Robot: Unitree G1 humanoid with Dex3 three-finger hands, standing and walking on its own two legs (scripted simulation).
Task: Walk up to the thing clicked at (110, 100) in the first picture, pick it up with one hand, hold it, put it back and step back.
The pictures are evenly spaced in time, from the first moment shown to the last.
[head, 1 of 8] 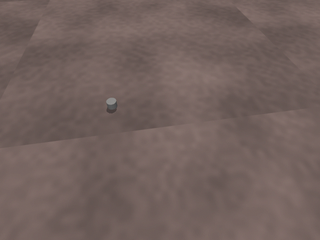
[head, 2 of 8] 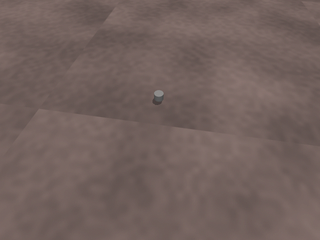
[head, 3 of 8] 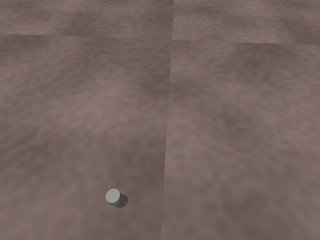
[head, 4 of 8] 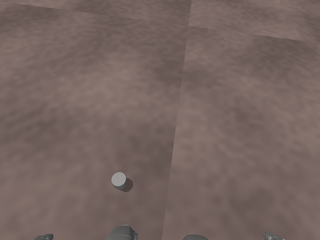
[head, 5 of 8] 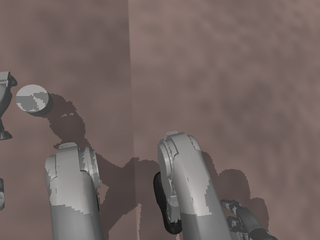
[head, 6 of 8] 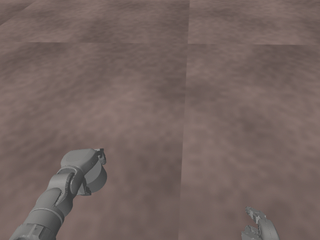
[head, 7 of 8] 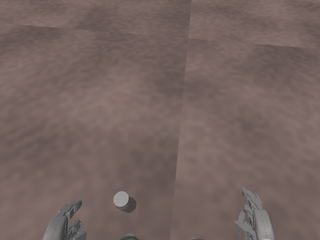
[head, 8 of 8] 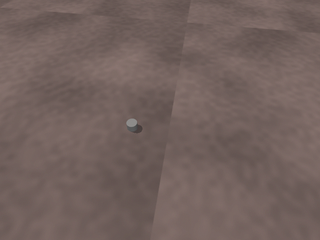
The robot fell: no
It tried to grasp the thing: yes
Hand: left
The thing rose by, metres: 0.68
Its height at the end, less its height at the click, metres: +0.00
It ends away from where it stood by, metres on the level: 0.01
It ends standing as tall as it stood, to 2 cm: yes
